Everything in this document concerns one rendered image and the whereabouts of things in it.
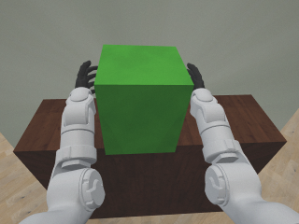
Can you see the carton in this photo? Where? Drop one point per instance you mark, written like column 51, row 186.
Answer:
column 142, row 95

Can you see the robot left upper arm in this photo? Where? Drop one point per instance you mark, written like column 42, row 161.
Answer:
column 72, row 197

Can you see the pedestal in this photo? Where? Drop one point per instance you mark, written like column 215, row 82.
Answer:
column 152, row 184

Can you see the robot left forearm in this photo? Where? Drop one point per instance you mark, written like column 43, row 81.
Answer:
column 77, row 149

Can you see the right robot hand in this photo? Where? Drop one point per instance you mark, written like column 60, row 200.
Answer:
column 196, row 77

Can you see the robot right forearm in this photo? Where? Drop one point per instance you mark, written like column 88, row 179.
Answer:
column 219, row 144

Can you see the robot right upper arm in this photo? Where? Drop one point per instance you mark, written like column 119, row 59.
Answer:
column 236, row 189

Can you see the left robot hand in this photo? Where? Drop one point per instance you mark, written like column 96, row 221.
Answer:
column 83, row 78

